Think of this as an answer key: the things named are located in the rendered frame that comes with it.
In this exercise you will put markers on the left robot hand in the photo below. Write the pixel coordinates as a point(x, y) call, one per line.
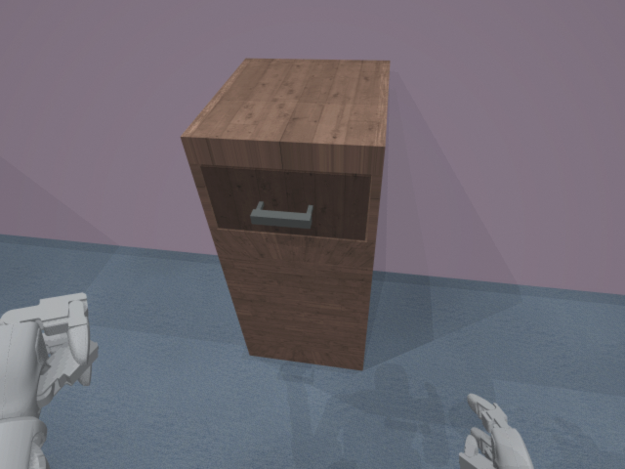
point(24, 351)

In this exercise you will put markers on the right robot hand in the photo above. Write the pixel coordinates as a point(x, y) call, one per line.
point(505, 449)

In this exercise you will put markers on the left robot forearm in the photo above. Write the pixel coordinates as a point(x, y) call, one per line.
point(21, 440)

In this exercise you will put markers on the drawer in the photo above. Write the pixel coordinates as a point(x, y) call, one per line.
point(340, 200)

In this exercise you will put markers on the handle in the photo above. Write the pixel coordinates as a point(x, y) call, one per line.
point(281, 218)

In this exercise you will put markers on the cabinet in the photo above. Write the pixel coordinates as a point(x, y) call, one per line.
point(298, 298)

